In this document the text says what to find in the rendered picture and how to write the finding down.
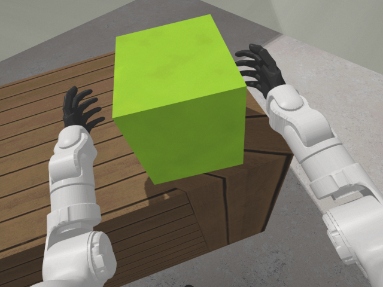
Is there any pedestal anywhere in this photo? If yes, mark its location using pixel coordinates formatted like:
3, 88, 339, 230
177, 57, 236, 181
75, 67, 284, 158
0, 51, 294, 287

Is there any right robot hand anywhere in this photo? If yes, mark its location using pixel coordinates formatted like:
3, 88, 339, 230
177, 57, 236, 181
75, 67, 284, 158
235, 44, 286, 99

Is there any left robot forearm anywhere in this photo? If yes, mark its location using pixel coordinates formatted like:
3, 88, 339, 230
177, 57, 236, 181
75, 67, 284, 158
42, 125, 102, 282

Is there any robot left upper arm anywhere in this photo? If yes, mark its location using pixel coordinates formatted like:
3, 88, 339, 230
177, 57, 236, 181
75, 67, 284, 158
30, 231, 117, 287

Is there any right robot forearm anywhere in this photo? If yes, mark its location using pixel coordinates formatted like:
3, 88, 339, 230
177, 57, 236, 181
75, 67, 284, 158
266, 84, 383, 205

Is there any carton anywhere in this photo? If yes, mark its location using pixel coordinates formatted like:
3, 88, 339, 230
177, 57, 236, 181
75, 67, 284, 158
112, 14, 247, 185

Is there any robot right upper arm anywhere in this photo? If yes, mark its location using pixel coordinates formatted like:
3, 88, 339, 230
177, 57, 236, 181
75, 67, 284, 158
322, 194, 383, 287

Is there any left robot hand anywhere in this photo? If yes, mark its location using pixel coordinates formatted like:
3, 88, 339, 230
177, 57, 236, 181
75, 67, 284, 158
63, 86, 105, 134

